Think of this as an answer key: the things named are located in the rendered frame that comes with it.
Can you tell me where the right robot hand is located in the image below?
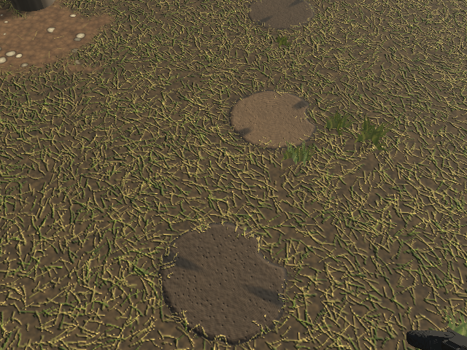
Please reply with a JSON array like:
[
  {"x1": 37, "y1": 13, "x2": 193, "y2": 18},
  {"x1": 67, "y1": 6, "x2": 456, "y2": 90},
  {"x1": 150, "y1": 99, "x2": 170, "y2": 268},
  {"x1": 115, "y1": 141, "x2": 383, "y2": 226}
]
[{"x1": 406, "y1": 330, "x2": 467, "y2": 350}]

